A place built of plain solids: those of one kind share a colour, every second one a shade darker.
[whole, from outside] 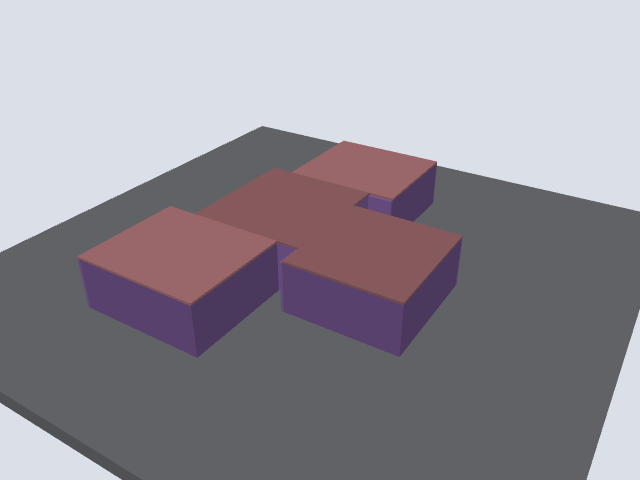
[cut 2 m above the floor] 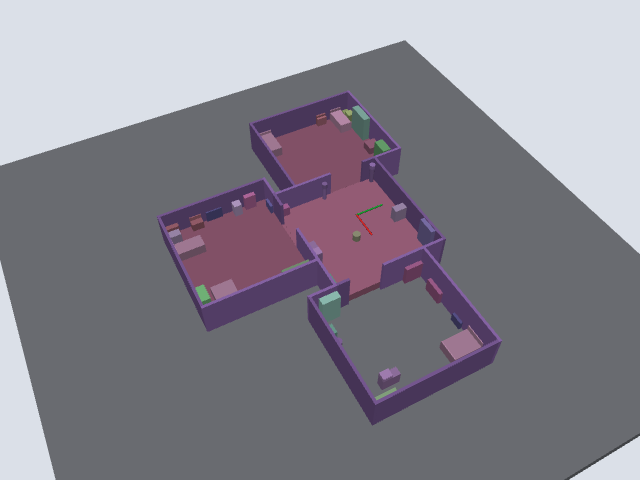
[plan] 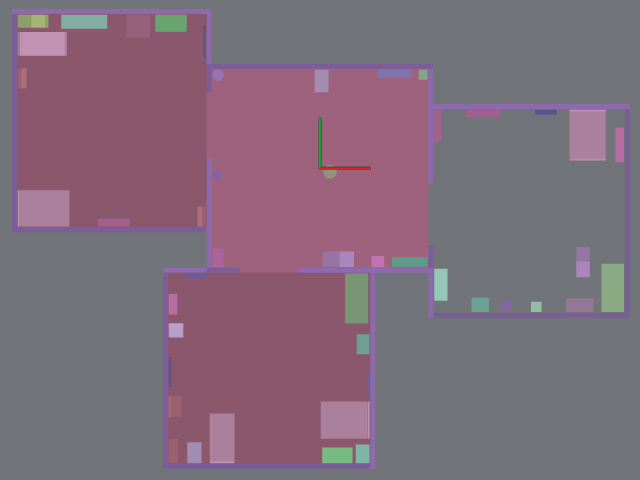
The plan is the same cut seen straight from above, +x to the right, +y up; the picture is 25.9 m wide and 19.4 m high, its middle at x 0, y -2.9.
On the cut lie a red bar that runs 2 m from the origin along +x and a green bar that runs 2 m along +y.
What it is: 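One storey of an old house, long lived in; a hub and three side rooms behind broad openings; a side room's floor lies below the hub's by a bare drop, by one riser or not at all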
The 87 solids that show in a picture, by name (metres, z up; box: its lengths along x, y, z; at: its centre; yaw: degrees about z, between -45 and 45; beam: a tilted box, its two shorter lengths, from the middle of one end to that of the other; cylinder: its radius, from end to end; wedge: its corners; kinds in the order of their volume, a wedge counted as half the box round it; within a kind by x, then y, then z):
{
 "floor_1": {"box": [7.67, 8.62, 0.55], "at": [-8.42, 1.93, 0.23]},
 "floor_2": {"box": [0.2, 2.68, 0.55], "at": [-4.48, 1.73, 0.23]},
 "floor_3": {"box": [8.18, 7.73, 0.73], "at": [-2.06, -8.09, 0.31]},
 "floor_4": {"box": [2.37, 0.2, 0.73], "at": [-2.06, -4.12, 0.31]},
 "floor_5": {"box": [8.76, 8.04, 0.73], "at": [0.0, 0.0, 0.31]},
 "wall_1": {"box": [0.2, 8.62, 3.61], "at": [-12.35, 1.93, 1.76]},
 "wall_2": {"box": [7.87, 0.2, 3.61], "at": [-8.52, -2.49, 1.76]},
 "wall_3": {"box": [7.87, 0.2, 3.61], "at": [-8.52, 6.34, 1.76]},
 "wall_4": {"box": [0.2, 7.93, 3.61], "at": [-6.25, -8.19, 1.76]},
 "wall_5": {"box": [1.77, 0.2, 3.61], "at": [-5.46, -4.12, 1.76]},
 "wall_6": {"box": [0.2, 4.41, 3.61], "at": [-4.48, -1.81, 1.76]},
 "wall_7": {"box": [0.2, 0.95, 3.61], "at": [-4.48, 3.54, 1.76]},
 "wall_8": {"box": [0.2, 2.22, 3.61], "at": [-4.48, 5.33, 1.76]},
 "wall_9": {"box": [1.34, 0.2, 3.61], "at": [-3.91, -4.12, 1.76]},
 "wall_10": {"box": [8.18, 0.2, 3.61], "at": [-2.06, -12.05, 1.76]},
 "wall_11": {"box": [9.16, 0.2, 3.61], "at": [0.0, 4.12, 1.76]},
 "wall_12": {"box": [5.45, 0.2, 3.61], "at": [1.85, -4.12, 1.76]},
 "wall_13": {"box": [0.2, 7.93, 3.61], "at": [2.14, -8.19, 1.76]},
 "wall_14": {"box": [0.2, 1.83, 3.61], "at": [4.48, -5.13, 1.76]},
 "wall_15": {"box": [0.2, 0.92, 3.61], "at": [4.48, -3.56, 1.76]},
 "wall_16": {"box": [0.2, 4.64, 3.61], "at": [4.48, 1.7, 1.76]},
 "wall_17": {"box": [7.94, 0.2, 3.61], "at": [8.55, -5.95, 1.76]},
 "wall_18": {"box": [7.94, 0.2, 3.61], "at": [8.55, 2.5, 1.76]},
 "wall_19": {"box": [0.2, 8.24, 3.61], "at": [12.42, -1.73, 1.76]},
 "roof_1": {"box": [7.87, 9.02, 0.16], "at": [-8.52, 1.93, 3.64]},
 "roof_2": {"box": [8.58, 7.93, 0.16], "at": [-2.06, -8.19, 3.64]},
 "roof_3": {"box": [9.16, 8.44, 0.16], "at": [0.0, 0.0, 3.64]},
 "roof_4": {"box": [7.94, 8.64, 0.16], "at": [8.55, -1.73, 3.64]},
 "bed_1": {"box": [0.09, 0.96, 0.97], "at": [-12.18, 5.02, 0.98]},
 "bed_2": {"box": [1.9, 0.96, 0.73], "at": [-11.18, 5.02, 0.87]},
 "bed_3": {"box": [2.03, 1.46, 0.77], "at": [-11.13, -1.62, 0.89]},
 "bed_4": {"box": [0.09, 0.96, 0.042], "at": [-10.27, 5.02, 1.25]},
 "bed_5": {"box": [1.0, 0.07, 1.23], "at": [-3.96, -11.88, 1.29]},
 "bed_6": {"box": [1.0, 1.94, 0.77], "at": [-3.96, -10.88, 1.06]},
 "bed_7": {"box": [1.91, 1.5, 0.68], "at": [0.98, -10.18, 1.02]},
 "bed_8": {"box": [0.07, 1.5, 1.18], "at": [1.97, -10.18, 1.27]},
 "bed_9": {"box": [1.48, 0.06, 0.07], "at": [10.82, 0.34, 0.74]},
 "bed_10": {"box": [1.48, 2.0, 0.76], "at": [10.82, 1.31, 0.33]},
 "bed_11": {"box": [1.48, 0.06, 1.15], "at": [10.82, 2.33, 0.52]},
 "wardrobe_1": {"box": [1.86, 0.57, 2.1], "at": [-9.53, 5.92, 1.55]},
 "wardrobe_2": {"box": [0.54, 1.3, 2.26], "at": [4.88, -4.71, 1.08]},
 "mattress_bed_1": {"box": [0.94, 2.03, 0.8], "at": [1.48, -5.26, 1.08]},
 "mattress_bed_2": {"box": [0.91, 1.96, 0.79], "at": [11.83, -4.83, 0.35]},
 "bookcase_1": {"box": [1.29, 0.31, 1.35], "at": [-8.34, -2.2, 1.18]},
 "bookcase_2": {"box": [0.35, 0.83, 1.22], "at": [-5.94, -5.5, 1.29]},
 "bookcase_3": {"box": [0.3, 1.28, 1.55], "at": [4.76, 1.72, 0.72]},
 "bookcase_4": {"box": [1.4, 0.28, 1.12], "at": [6.6, 2.22, 0.51]},
 "bookcase_5": {"box": [0.35, 1.4, 1.45], "at": [12.12, 0.94, 0.67]},
 "cot_1": {"box": [1.28, 0.69, 1.41], "at": [-6.02, 5.86, 1.2]},
 "cot_2": {"box": [1.23, 0.63, 1.36], "at": [0.7, -11.6, 1.36]},
 "carton_stack_1": {"box": [1.27, 0.63, 1.31], "at": [0.74, -3.67, 1.33]},
 "carton_stack_2": {"box": [0.58, 0.63, 0.08], "at": [1.08, -3.67, 2.03]},
 "carton_stack_3": {"box": [0.55, 0.64, 0.3], "at": [10.63, -4.08, 1.16]},
 "carton_stack_4": {"box": [0.55, 1.23, 1.06], "at": [10.63, -3.79, 0.48]},
 "chest_drawers_1": {"box": [0.56, 0.76, 1.17], "at": [1.73, -11.54, 1.26]},
 "chest_drawers_2": {"box": [0.52, 0.81, 1.17], "at": [1.74, -7.11, 1.26]},
 "chest_drawers_3": {"box": [0.71, 0.59, 1.39], "at": [6.48, -5.52, 0.65]},
 "highchair_pram_1": {"box": [0.59, 0.58, 0.98], "at": [-5.82, -6.55, 1.17]},
 "highchair_pram_2": {"box": [0.57, 0.85, 1.12], "at": [-5.08, -11.5, 1.24]},
 "highchair_pram_3": {"box": [0.56, 0.92, 1.12], "at": [0.07, 3.53, 1.24]},
 "toy_chest_1": {"box": [0.15, 0.82, 0.91], "at": [-12.14, 3.64, 0.95]},
 "toy_chest_2": {"box": [0.21, 0.82, 0.73], "at": [-11.96, 3.64, 0.87]},
 "toy_chest_3": {"box": [0.06, 0.85, 0.96], "at": [-6.09, -9.63, 1.16]},
 "toy_chest_4": {"box": [0.36, 0.98, 0.92], "at": [-5.93, -11.43, 1.14]},
 "toy_chest_5": {"box": [0.45, 0.85, 0.63], "at": [-5.83, -9.63, 0.99]},
 "toy_chest_6": {"box": [0.19, 0.8, 0.71], "at": [-4.86, -1.95, 0.85]},
 "toy_chest_7": {"box": [0.15, 0.8, 0.89], "at": [-4.69, -1.95, 0.95]},
 "coat_rack_1": {"box": [1.35, 0.33, 2.09], "at": [3.01, 3.82, 1.73]},
 "radiator_1": {"box": [0.11, 1.19, 0.9], "at": [-6.06, -8.23, 1.13]},
 "radiator_2": {"box": [0.85, 0.2, 0.72], "at": [-5.03, -4.35, 1.04]},
 "radiator_3": {"box": [0.11, 1.3, 0.97], "at": [-4.67, 5.13, 0.98]},
 "radiator_4": {"box": [0.11, 0.97, 0.85], "at": [1.95, -8.68, 1.1]},
 "radiator_5": {"box": [0.87, 0.2, 0.73], "at": [9.13, 2.26, 0.31]},
 "hall_bench_1": {"box": [1.44, 0.39, 1.01], "at": [3.62, -3.79, 1.19]},
 "stool_pouffe_1": {"box": [0.95, 0.93, 0.62], "at": [-7.35, 5.74, 0.81]},
 "tall_odds_1": {"box": [0.46, 0.75, 0.77], "at": [-4.12, -3.61, 1.06]},
 "tall_odds_2": {"box": [0.52, 0.45, 0.69], "at": [2.34, -3.77, 1.02]},
 "trunk_1": {"box": [1.11, 0.56, 0.58], "at": [10.5, -5.54, 0.24]},
 "floor_lamp_round_1": {"cylinder": 0.2, "from": [-4.15, -0.27, 1.82], "to": [-4.15, -0.27, 2.21]},
 "floor_lamp_round_2": {"cylinder": 0.17, "from": [-4.12, 3.76, 0.68], "to": [-4.12, 3.76, 2.03]},
 "floor_lamp_round_3": {"cylinder": 0.23, "from": [-4.12, 3.76, 2.03], "to": [-4.12, 3.76, 2.36]},
 "floor_lamp_round_4": {"cylinder": 0.25, "from": [7.54, -5.57, 1.28], "to": [7.54, -5.57, 1.61]},
 "side_table_1": {"box": [0.36, 0.41, 0.78], "at": [4.17, 3.78, 1.07]},
 "side_table_2": {"box": [0.42, 0.42, 0.72], "at": [8.74, -5.61, 0.31]},
 "desk_1": {"box": [0.56, 0.53, 0.52], "at": [-11.94, 5.94, 0.76]},
 "desk_2": {"box": [0.58, 0.53, 0.11], "at": [-11.37, 5.94, 1.27]},
 "stool_pouffe_round_1": {"cylinder": 0.28, "from": [0.4, -0.14, 0.68], "to": [0.4, -0.14, 1.23]}
}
